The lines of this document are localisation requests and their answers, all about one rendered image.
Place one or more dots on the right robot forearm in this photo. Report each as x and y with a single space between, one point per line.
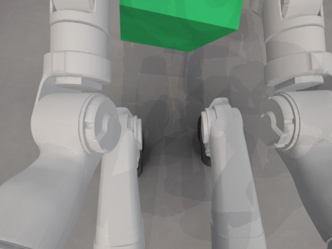
295 44

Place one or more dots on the robot left upper arm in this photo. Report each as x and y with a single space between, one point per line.
40 205

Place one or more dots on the robot right upper arm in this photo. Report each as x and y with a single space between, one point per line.
299 126

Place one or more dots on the right robot shin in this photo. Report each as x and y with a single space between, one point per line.
236 113

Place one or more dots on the carton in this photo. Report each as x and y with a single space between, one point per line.
178 24

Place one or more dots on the robot left thigh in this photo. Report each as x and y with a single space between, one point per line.
119 223

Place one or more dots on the left robot forearm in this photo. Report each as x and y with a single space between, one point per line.
78 58

